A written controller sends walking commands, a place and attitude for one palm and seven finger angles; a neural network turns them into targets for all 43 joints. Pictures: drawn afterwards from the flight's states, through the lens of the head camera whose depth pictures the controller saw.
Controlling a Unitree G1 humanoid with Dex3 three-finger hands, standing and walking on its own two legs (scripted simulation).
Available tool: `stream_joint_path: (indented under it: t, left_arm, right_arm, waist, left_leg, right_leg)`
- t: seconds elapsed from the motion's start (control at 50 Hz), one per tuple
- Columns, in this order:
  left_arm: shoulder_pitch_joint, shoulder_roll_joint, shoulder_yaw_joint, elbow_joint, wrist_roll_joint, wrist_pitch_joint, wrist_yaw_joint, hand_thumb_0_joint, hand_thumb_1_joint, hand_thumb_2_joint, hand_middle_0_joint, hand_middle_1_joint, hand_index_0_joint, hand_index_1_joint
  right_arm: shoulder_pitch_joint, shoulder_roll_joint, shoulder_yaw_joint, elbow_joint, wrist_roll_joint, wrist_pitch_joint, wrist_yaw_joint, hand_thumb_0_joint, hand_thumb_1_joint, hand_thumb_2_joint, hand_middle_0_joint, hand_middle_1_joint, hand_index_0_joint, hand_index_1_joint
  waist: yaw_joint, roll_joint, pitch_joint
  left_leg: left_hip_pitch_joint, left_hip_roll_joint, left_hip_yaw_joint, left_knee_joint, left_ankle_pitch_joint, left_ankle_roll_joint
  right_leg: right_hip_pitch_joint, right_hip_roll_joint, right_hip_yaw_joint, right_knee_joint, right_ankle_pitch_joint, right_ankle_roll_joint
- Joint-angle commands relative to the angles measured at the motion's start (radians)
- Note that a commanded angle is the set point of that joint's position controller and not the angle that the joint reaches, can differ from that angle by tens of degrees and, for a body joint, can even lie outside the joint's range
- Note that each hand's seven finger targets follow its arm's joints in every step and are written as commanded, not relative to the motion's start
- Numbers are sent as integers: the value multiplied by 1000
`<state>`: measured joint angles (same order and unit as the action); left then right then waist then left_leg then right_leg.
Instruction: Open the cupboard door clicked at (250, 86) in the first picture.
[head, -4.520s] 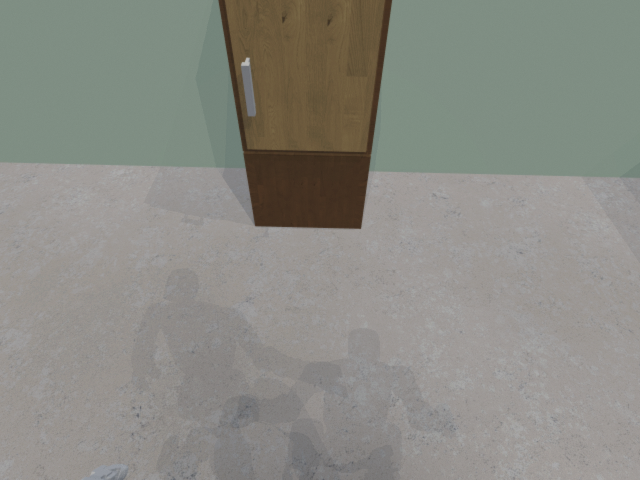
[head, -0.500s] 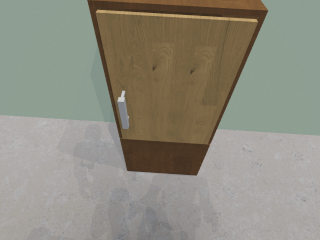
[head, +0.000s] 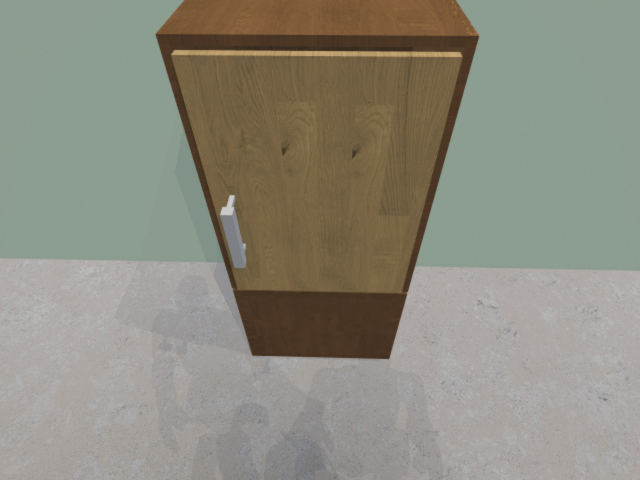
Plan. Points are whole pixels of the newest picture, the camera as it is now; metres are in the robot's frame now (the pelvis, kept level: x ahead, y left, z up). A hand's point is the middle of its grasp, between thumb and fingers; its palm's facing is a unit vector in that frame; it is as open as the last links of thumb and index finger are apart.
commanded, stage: come to a stop and stand still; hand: left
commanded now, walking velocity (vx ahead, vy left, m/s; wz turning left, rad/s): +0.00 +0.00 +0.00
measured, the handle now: (236, 232) +0.59 +0.21 -0.10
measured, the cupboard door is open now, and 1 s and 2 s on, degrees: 0 0 0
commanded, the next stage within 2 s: look again from close up in 0.76 s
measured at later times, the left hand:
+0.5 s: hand out of the picture -0.01 +0.13 -0.18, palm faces +0.05 -0.99 -0.15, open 7.4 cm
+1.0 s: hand out of the picture +0.02 +0.16 -0.18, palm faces +0.00 -0.98 -0.19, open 7.4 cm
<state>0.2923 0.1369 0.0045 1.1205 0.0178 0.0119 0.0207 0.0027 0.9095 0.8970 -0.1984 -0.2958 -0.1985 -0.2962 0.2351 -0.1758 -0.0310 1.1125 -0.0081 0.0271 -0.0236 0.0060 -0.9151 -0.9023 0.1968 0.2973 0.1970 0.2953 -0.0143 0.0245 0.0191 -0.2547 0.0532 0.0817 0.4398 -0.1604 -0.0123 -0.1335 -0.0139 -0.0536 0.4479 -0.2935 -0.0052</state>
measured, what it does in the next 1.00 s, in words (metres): stands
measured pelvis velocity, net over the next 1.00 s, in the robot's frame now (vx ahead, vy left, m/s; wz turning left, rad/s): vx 0.03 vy -0.01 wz -0.01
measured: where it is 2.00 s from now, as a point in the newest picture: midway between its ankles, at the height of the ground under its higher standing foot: outside the picture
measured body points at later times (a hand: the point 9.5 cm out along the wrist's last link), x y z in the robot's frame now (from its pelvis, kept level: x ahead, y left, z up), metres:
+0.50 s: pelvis +0.02 -0.02 +0.00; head +0.03 -0.03 +0.45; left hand -0.01 +0.18 -0.16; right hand -0.02 -0.22 -0.17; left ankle +0.05 +0.13 -0.74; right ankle -0.03 -0.11 -0.74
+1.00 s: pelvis +0.03 -0.01 -0.01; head +0.05 +0.00 +0.44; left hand +0.02 +0.21 -0.17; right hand +0.07 -0.24 -0.16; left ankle +0.05 +0.12 -0.74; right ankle -0.03 -0.11 -0.74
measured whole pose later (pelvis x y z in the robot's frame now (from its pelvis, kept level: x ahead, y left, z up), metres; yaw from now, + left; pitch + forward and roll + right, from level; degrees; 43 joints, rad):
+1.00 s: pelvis +0.03 -0.01 -0.01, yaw -1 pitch -1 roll +0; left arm 0.34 0.13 -0.01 1.08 0.02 -0.04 0.06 0.00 0.91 0.90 -0.20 -0.30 -0.20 -0.30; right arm 0.24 -0.17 -0.02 1.03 -0.01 -0.01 -0.03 0.01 -0.92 -0.90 0.19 0.30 0.20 0.29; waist -0.01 0.00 0.05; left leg -0.27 0.05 0.06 0.54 -0.25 0.00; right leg -0.13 0.01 -0.05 0.51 -0.35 -0.02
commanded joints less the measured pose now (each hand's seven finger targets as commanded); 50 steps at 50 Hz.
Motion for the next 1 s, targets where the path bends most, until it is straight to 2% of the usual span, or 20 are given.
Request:
stream_joint_path:
  t: [0.0, 0.06, 0.14, 0.44, 0.56, 0.7, 0.82, 0.84, 0.86, 0.88, 0.9, 0.92, 0.94, 0.96, 0.98]
  left_arm:
    - [27, 110, 19, -31, -11, -17, 13, 0, 900, 900, -200, -300, -200, -300]
    - [51, 103, 19, -20, -13, -16, 15, 0, 900, 900, -200, -300, -200, -300]
    - [71, 87, 20, -13, -16, -19, 16, 0, 900, 900, -200, -300, -200, -300]
    - [113, 52, 19, -3, -13, -26, 24, 0, 900, 900, -200, -300, -200, -300]
    - [119, 54, 20, -4, -9, -25, 25, 0, 900, 900, -200, -300, -200, -300]
    - [119, 67, 20, -6, -8, -28, 26, 0, 900, 900, -200, -300, -200, -300]
    - [114, 83, 21, -9, -9, -28, 24, 0, 900, 900, -200, -300, -200, -300]
    - [186, 111, 17, 7, 11, -63, 62, 0, 900, 900, -200, -300, -200, -300]
    - [157, 158, 28, -26, 15, -77, 62, 0, 900, 900, -200, -300, -200, -300]
    - [159, 151, 26, -53, 17, -77, 58, 0, 900, 900, -200, -300, -200, -300]
    - [132, 142, 17, -69, 4, -78, 55, 0, 900, 900, -200, -300, -200, -300]
    - [122, 135, 18, -88, -4, -78, 51, 0, 900, 900, -200, -300, -200, -300]
    - [117, 129, 19, -100, -7, -72, 48, 0, 900, 900, -200, -300, -200, -300]
    - [115, 115, 18, -113, -1, -57, 48, 0, 900, 900, -200, -300, -200, -300]
    - [123, 109, 17, -114, 2, -47, 46, 0, 900, 900, -200, -300, -200, -300]
  right_arm:
    - [77, -44, 2, 5, -7, -21, -1, 0, -900, -900, 200, 300, 200, 300]
    - [92, -37, 5, 18, -7, -22, -4, 0, -900, -900, 200, 300, 200, 300]
    - [120, -22, 10, 32, -7, -26, -8, 0, -900, -900, 200, 300, 200, 300]
    - [151, -6, 8, 45, -3, -35, -19, 0, -900, -900, 200, 300, 200, 300]
    - [124, -12, 5, 32, -2, -36, -20, 0, -900, -900, 200, 300, 200, 300]
    - [100, -28, 8, 24, -2, -39, -21, 0, -900, -900, 200, 300, 200, 300]
    - [79, -42, 10, 16, -2, -38, -21, 0, -900, -900, 200, 300, 200, 300]
    - [-44, -71, 9, -71, 5, -55, -7, 0, -900, -900, 200, 300, 200, 300]
    - [-31, -31, 15, -132, -1, -45, 0, 0, -900, -900, 200, 300, 200, 300]
    - [50, -7, 12, -129, -5, -55, -2, 0, -900, -900, 200, 300, 200, 300]
    - [94, -21, 8, -118, -4, -58, -5, 0, -900, -900, 200, 300, 200, 300]
    - [116, -41, 3, -111, -3, -62, -7, 0, -900, -900, 200, 300, 200, 300]
    - [122, -63, 0, -111, -3, -64, -9, 0, -900, -900, 200, 300, 200, 300]
    - [120, -73, 0, -113, -5, -64, -11, 0, -900, -900, 200, 300, 200, 300]
    - [90, -77, 1, -116, -4, -60, -13, 0, -900, -900, 200, 300, 200, 300]
  waist:
    - [-12, -64, 101]
    - [1, -50, 112]
    - [6, -34, 89]
    - [9, -34, 61]
    - [12, -35, 73]
    - [12, -43, 48]
    - [16, -37, 46]
    - [59, -82, 92]
    - [12, -107, 88]
    - [-8, -169, -44]
    - [-20, -230, -141]
    - [-19, -210, -182]
    - [-15, -134, -176]
    - [-5, -27, -115]
    - [13, 32, -50]
  left_leg:
    - [93, 48, -64, -51, -21, 8]
    - [69, 50, -66, -60, -26, 7]
    - [62, 51, -63, -54, 12, 5]
    - [93, 66, -62, -39, 106, 8]
    - [112, 71, -61, -38, 125, 12]
    - [132, 72, -58, -37, 179, 14]
    - [136, 69, -56, -37, 186, 13]
    - [10, 55, -5, 232, 118, -8]
    - [-107, -13, -2, 238, -133, -4]
    - [-91, -22, -1, 167, -197, 26]
    - [-22, -33, -10, 110, -106, 32]
    - [35, -27, -20, 87, 29, 41]
    - [83, 12, -44, 94, 196, 55]
    - [99, 50, -64, 111, 323, 64]
    - [81, 70, -86, 115, 377, 69]
  right_leg:
    - [-207, -107, 125, -196, -93, -32]
    - [-180, -100, 118, -192, -83, -31]
    - [-144, -102, 115, -183, -35, -36]
    - [-83, -89, 86, -144, 162, -33]
    - [-90, -87, 78, -133, 204, -27]
    - [-54, -95, 76, -121, 300, -22]
    - [-38, -99, 72, -122, 327, -20]
    - [-87, -174, 191, -141, 829, 47]
    - [43, -217, 157, -59, 1205, 32]
    - [134, -214, 116, 47, 1307, -16]
    - [183, -173, 71, 116, 1242, -39]
    - [164, -150, 72, 143, 1117, -36]
    - [99, -131, 73, 144, 924, -31]
    - [16, -106, 64, 122, 673, -31]
    - [-46, -86, 67, 78, 465, -28]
